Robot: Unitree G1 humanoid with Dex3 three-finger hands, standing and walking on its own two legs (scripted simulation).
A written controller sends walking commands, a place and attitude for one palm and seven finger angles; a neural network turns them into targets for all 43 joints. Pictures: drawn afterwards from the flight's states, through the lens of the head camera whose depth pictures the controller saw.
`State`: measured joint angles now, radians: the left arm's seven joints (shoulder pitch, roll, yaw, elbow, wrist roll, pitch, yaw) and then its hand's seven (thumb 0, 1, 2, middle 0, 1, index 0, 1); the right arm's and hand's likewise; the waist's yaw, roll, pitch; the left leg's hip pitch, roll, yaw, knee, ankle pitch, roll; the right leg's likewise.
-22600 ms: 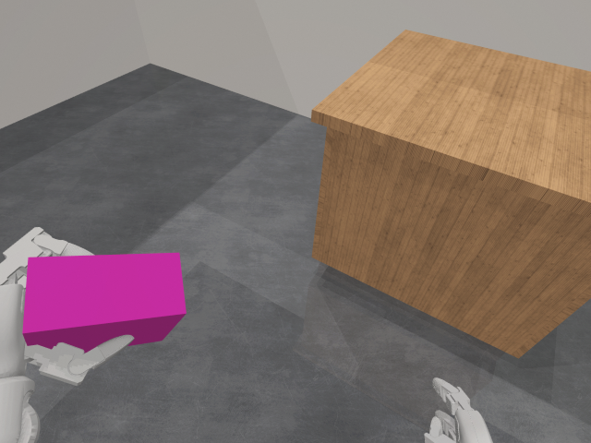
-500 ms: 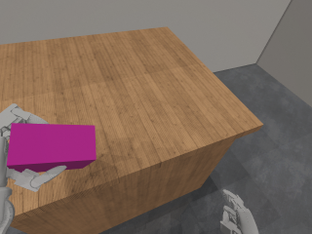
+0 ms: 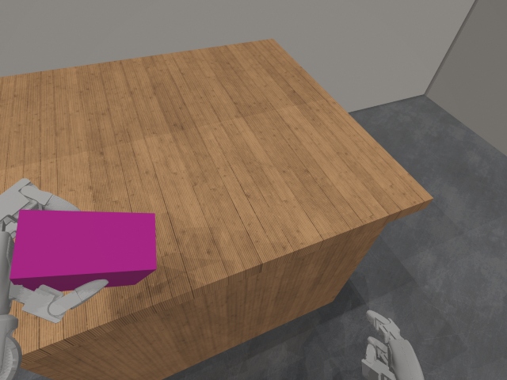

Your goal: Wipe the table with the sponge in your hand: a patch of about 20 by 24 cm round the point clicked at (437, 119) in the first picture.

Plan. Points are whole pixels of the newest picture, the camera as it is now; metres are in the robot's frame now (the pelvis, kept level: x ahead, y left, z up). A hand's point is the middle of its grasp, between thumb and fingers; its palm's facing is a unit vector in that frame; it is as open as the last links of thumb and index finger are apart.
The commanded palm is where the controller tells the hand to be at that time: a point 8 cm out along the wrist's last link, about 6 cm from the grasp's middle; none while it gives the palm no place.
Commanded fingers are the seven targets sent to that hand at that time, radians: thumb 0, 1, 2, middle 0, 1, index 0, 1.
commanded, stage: look again from close up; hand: left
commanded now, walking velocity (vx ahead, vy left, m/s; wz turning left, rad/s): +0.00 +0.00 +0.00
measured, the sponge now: (108, 253) +0.23 +0.21 +0.13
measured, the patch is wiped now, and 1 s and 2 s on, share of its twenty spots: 0.00 0.00 0.00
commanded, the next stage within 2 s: come to a stop and stand still in 0.18 s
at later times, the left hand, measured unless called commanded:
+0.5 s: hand (89, 257) +0.21 +0.22 +0.15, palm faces +0.36 -0.85 -0.38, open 10.5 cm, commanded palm +0.16 +0.25 +0.17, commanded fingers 0.00 0.10 1.30 -1.20 -1.60 -1.20 -1.60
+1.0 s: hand (87, 248) +0.23 +0.23 +0.14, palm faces +0.29 -0.87 -0.40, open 10.5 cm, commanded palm +0.18 +0.27 +0.17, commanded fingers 0.00 0.10 1.30 -1.20 -1.60 -1.20 -1.60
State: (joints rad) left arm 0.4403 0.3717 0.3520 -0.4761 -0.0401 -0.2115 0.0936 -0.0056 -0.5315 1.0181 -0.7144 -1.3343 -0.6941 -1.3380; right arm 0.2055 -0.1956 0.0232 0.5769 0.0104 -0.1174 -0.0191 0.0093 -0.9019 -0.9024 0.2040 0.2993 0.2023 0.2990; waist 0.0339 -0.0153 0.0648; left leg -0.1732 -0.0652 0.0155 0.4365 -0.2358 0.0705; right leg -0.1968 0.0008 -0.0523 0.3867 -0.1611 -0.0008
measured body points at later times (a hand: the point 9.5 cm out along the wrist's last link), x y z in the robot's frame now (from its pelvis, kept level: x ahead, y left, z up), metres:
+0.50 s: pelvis +0.00 -0.03 +0.00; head +0.01 -0.02 +0.45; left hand +0.19 +0.26 +0.17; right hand +0.17 -0.26 -0.07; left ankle +0.00 +0.06 -0.74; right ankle +0.03 -0.12 -0.74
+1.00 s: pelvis +0.01 -0.01 +0.00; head +0.04 +0.01 +0.45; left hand +0.21 +0.28 +0.16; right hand +0.18 -0.22 -0.08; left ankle +0.00 +0.06 -0.74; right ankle +0.03 -0.12 -0.74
